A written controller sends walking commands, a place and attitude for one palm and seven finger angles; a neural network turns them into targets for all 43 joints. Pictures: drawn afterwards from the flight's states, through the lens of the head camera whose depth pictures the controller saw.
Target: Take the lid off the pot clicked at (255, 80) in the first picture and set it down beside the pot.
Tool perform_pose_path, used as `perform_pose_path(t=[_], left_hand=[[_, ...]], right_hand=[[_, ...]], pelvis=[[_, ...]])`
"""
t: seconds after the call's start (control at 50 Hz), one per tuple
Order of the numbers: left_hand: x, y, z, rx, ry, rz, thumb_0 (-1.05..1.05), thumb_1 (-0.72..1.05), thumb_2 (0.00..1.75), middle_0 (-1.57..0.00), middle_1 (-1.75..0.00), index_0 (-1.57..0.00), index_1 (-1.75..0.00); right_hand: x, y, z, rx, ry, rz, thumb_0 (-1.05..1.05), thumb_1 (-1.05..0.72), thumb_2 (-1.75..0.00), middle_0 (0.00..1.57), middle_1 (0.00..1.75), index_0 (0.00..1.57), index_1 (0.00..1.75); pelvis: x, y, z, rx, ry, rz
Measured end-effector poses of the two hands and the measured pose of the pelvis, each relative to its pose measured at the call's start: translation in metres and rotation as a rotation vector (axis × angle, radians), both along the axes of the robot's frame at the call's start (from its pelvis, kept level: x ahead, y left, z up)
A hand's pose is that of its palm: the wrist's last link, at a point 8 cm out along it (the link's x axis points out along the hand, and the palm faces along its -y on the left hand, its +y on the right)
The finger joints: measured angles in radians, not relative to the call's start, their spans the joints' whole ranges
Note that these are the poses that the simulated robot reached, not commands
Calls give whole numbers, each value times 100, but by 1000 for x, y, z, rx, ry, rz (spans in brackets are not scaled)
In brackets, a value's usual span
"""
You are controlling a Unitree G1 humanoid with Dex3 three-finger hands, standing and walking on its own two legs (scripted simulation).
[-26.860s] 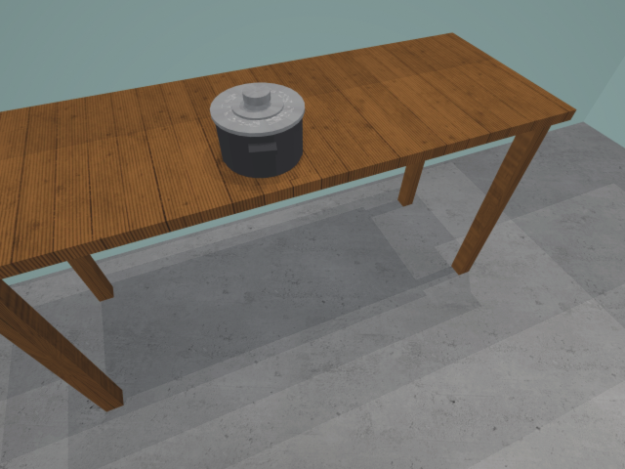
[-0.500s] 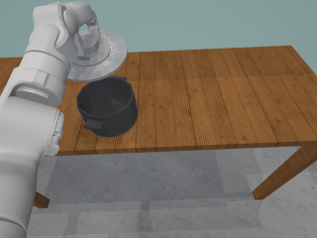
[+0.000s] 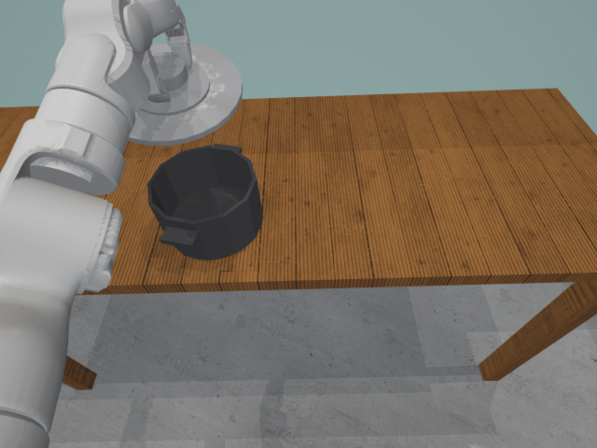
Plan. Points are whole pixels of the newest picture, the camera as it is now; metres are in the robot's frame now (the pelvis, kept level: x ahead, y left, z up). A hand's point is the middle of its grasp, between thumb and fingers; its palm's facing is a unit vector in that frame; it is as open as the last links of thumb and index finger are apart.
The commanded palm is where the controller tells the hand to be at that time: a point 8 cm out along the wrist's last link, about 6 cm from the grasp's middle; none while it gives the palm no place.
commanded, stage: move the lid sideways beside the pot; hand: left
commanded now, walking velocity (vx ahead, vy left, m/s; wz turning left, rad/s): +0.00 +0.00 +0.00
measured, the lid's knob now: (164, 71) +0.52 +0.14 +0.24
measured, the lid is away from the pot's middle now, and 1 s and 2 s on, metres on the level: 0.02 0.14 0.24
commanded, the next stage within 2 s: lower the lid onto the table in 2.00 s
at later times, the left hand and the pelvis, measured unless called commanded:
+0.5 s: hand (90, 78) +0.49 +0.21 +0.26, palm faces -0.25 -0.06 -0.97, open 8.7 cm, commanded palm +0.48 +0.21 +0.32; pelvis +0.00 +0.00 +0.00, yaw +0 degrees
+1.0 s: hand (40, 81) +0.49 +0.27 +0.26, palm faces -0.25 -0.07 -0.97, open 8.7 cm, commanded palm +0.49 +0.27 +0.32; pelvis +0.00 +0.01 +0.00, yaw +0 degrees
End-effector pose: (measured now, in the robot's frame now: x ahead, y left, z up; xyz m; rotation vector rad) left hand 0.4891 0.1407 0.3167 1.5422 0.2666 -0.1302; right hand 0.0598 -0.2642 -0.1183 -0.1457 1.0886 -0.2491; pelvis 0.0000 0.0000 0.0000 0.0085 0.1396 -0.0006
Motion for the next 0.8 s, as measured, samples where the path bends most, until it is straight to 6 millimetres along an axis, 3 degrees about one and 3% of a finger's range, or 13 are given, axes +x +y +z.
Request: perform_pose_path(t=[0.1,0.32,0.62,0.8], left_hand=[[-1,4,3,-29,-17,-11,-3,13,83,-75,-107,-54,-96],[-6,37,0,13,-11,50,-4,13,83,-75,-107,-54,-96],[-9,82,-4,-4,16,107,-4,13,83,-75,-107,-54,-96],[-5,97,-3,-15,15,99,-4,13,83,-75,-107,-54,-96]], right_hand=[[9,0,2,0,-13,6,0,-90,-90,20,30,20,30],[10,-2,3,-7,3,6,0,-90,-90,20,30,20,30],[-12,-3,4,-32,75,-29,0,-90,-90,20,30,20,30],[-22,3,4,-31,100,-48,0,-90,-90,20,30,20,30]], pelvis=[[0,-1,0,0,-3,-5],[-3,-1,0,-3,-3,1],[-4,4,0,-13,-3,3],[-2,9,0,-16,3,1]])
